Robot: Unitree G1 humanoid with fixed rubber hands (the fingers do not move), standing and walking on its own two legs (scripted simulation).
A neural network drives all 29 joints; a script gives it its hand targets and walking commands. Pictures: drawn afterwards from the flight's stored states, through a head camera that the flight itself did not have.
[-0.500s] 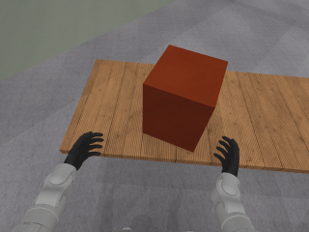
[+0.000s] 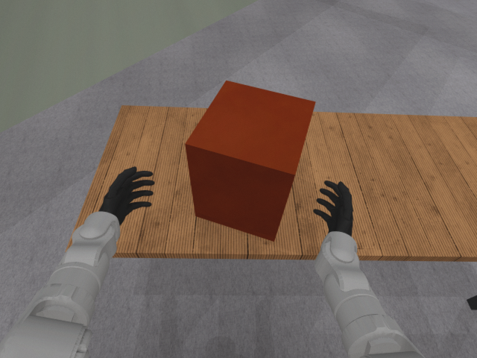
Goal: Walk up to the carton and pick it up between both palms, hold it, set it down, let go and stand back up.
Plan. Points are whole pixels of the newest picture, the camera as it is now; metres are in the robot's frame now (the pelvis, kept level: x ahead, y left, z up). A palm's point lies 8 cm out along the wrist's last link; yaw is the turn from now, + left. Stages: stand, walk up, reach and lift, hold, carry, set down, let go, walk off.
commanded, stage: reach and lift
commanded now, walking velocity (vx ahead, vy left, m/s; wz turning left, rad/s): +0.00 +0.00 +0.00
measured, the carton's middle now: (250, 163) +0.53 -0.07 -0.03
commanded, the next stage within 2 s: none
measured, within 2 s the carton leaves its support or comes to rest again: neither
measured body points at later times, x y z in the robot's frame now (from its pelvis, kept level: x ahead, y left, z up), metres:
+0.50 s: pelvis +0.00 +0.01 +0.00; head +0.06 +0.03 +0.45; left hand +0.47 +0.16 +0.05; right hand +0.37 -0.22 +0.05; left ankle +0.02 +0.12 -0.72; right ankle +0.02 -0.14 -0.72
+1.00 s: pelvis +0.00 +0.00 +0.00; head +0.07 +0.03 +0.44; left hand +0.51 +0.12 +0.08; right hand +0.40 -0.24 +0.09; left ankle +0.02 +0.12 -0.72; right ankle +0.02 -0.14 -0.72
